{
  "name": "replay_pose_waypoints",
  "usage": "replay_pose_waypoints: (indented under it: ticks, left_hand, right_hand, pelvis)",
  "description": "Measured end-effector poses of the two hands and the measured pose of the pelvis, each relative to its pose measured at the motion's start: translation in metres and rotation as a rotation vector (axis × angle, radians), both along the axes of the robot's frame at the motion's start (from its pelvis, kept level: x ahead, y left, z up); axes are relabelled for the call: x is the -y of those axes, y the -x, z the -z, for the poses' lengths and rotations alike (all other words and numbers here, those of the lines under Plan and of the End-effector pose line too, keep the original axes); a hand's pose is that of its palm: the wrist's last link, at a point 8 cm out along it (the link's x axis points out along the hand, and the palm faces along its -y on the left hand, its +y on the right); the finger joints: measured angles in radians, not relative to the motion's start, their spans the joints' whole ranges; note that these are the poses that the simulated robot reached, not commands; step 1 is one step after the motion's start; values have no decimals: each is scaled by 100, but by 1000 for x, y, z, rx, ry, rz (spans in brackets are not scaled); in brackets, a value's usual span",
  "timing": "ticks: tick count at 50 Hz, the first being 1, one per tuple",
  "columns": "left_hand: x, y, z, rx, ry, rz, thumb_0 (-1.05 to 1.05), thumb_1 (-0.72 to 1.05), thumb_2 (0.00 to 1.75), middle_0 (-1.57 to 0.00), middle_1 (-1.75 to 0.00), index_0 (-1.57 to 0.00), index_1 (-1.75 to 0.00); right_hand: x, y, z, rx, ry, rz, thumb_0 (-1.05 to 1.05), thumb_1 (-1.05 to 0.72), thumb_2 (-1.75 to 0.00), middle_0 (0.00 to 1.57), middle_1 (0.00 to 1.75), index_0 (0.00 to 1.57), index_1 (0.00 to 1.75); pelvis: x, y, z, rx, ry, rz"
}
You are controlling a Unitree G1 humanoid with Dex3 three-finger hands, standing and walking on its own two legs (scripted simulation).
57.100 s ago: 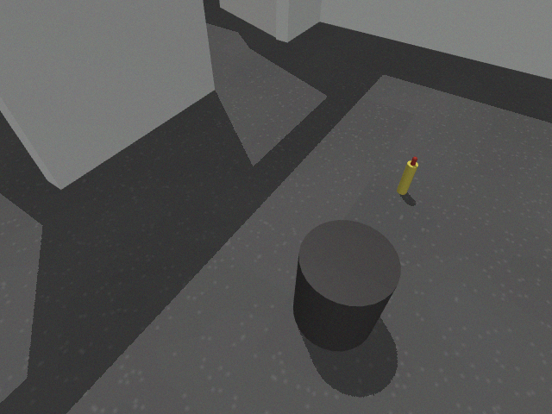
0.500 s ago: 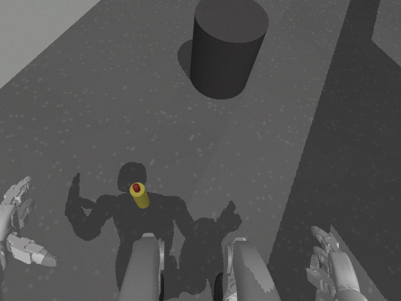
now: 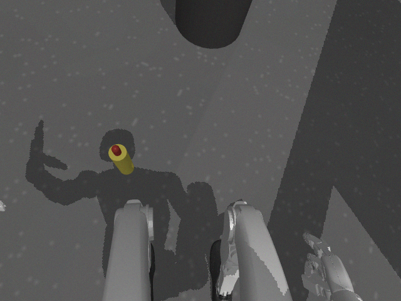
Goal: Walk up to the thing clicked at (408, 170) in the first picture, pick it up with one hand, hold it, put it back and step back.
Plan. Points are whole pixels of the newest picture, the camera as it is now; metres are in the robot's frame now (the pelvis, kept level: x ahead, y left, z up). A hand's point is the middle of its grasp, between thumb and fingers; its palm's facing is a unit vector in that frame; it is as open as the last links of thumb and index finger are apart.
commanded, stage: go down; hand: left
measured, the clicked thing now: (121, 159) +0.46 +0.22 -0.37
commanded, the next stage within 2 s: approach in 1.04 s
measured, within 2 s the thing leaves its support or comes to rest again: neither
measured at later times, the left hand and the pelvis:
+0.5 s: hand out of the picture +0.37 +0.38 -0.07, palm faces +0.10 -0.99 -0.09, open 17.6 cm; pelvis -0.01 +0.00 -0.06, yaw -1 degrees
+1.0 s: hand out of the picture +0.38 +0.40 -0.08, palm faces +0.09 -0.99 -0.08, open 17.6 cm; pelvis -0.01 +0.00 -0.08, yaw -2 degrees
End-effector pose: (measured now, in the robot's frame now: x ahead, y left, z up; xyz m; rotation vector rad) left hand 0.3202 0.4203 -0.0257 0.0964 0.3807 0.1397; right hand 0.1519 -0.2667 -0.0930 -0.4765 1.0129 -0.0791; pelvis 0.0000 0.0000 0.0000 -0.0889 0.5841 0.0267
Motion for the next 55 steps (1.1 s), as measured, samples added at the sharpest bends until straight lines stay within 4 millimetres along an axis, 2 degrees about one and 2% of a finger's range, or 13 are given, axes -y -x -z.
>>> replay_pose_waypoints:
  ticks: [13,20,31,41,55]
  left_hand:
    - [-15,-9,19,72,9,10,-1,-53,4,-6,-3,-4,-4]
    - [-15,-16,28,104,15,27,-1,-54,4,-6,-3,-4,-4]
    - [-19,-25,34,149,9,23,-1,-55,5,-6,-4,-4,-5]
    - [-23,-32,43,163,14,37,-1,-55,6,-6,-4,-4,-6]
    - [-30,-38,48,185,23,46,-1,-56,6,-6,-5,-4,-6]
  right_hand:
    - [-5,3,30,-30,13,-19,1,-91,-90,21,30,20,30]
    - [-6,5,47,-35,13,-44,1,-91,-90,21,30,20,30]
    - [3,21,68,-59,23,-41,1,-92,-90,21,30,20,30]
    - [10,31,78,-96,43,-33,1,-91,-90,21,30,20,30]
    - [6,25,80,-87,53,-38,1,-92,-90,21,30,20,30]
  pelvis:
    - [-7,3,29,-9,15,2]
    - [-5,8,46,-2,17,3]
    - [0,14,68,8,12,11]
    - [1,14,80,3,16,15]
    - [-4,11,86,-1,29,15]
